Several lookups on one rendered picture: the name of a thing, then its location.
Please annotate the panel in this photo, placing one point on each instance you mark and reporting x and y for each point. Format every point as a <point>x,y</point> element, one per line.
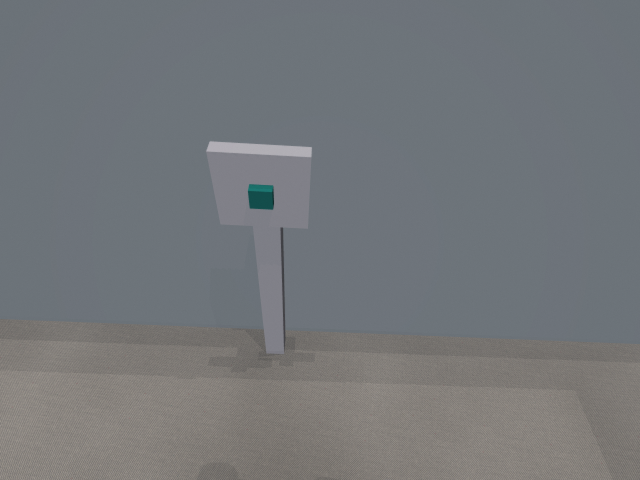
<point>233,166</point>

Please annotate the button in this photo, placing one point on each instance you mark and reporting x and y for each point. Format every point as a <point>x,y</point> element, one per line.
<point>261,196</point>

